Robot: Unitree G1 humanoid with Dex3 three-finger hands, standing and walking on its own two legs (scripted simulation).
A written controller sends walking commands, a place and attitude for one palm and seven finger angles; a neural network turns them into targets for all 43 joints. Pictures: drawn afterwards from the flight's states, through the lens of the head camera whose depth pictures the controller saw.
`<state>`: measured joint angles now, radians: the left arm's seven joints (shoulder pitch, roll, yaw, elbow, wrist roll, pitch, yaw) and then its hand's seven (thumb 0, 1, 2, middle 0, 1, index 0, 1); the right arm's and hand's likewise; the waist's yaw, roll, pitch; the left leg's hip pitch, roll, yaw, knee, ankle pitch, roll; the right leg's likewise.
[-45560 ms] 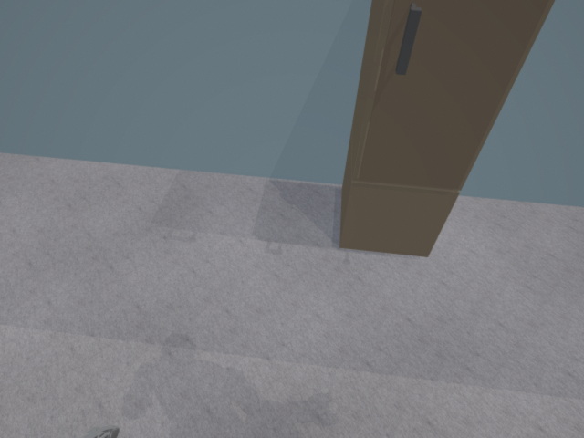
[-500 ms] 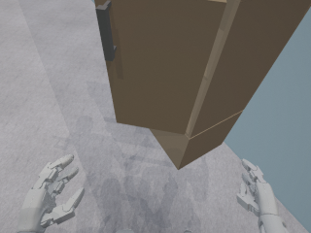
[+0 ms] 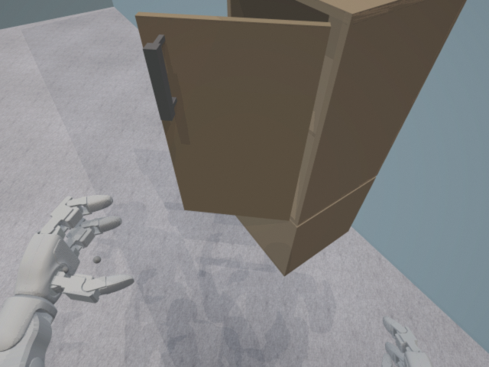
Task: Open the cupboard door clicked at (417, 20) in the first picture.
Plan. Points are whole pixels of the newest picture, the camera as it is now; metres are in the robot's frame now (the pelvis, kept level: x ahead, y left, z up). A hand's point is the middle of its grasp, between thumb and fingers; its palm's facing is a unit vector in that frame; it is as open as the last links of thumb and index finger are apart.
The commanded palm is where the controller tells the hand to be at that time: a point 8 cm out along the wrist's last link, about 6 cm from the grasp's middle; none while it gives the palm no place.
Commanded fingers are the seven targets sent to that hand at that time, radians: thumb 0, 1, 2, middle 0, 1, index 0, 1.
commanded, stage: raise the hand with hooked fingers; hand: left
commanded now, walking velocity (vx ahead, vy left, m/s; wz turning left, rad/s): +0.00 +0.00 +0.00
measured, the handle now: (164, 79) +0.59 +0.21 +0.17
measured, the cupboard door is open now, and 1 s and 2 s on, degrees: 49 49 49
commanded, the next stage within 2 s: move the hooked fingers beside the handle in 1.08 s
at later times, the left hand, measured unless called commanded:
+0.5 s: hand (59, 190) +0.29 +0.27 +0.18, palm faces +0.04 -1.00 -0.09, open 13.9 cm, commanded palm +0.27 +0.31 +0.18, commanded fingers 0.00 -0.50 0.30 -0.30 -1.20 -0.30 -1.20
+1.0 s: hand (66, 175) +0.31 +0.26 +0.19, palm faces +0.06 -1.00 -0.07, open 14.0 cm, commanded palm +0.28 +0.30 +0.19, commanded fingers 0.00 -0.50 0.30 -0.30 -1.20 -0.30 -1.20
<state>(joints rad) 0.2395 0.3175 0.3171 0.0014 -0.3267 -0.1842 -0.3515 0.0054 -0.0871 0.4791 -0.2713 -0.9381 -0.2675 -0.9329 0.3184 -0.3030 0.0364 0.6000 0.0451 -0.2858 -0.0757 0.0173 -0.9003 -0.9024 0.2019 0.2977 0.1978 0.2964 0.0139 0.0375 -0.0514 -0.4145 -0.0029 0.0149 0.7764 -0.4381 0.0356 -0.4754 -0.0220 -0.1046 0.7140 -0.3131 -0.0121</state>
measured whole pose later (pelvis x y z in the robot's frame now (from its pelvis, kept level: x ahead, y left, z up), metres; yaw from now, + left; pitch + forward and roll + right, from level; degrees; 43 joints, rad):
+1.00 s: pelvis +0.01 -0.02 +0.02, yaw +0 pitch -1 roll -1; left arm -0.18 0.46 0.48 0.26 -0.31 0.08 -0.47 -0.01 -0.50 0.30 -0.30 -1.20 -0.30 -1.20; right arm 0.25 -0.29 0.08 0.59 0.07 -0.23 -0.10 0.02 -0.90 -0.90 0.20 0.30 0.20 0.30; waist 0.04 0.05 -0.01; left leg -0.17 0.01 0.02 0.51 -0.33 0.01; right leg -0.25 0.00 -0.10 0.48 -0.23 -0.03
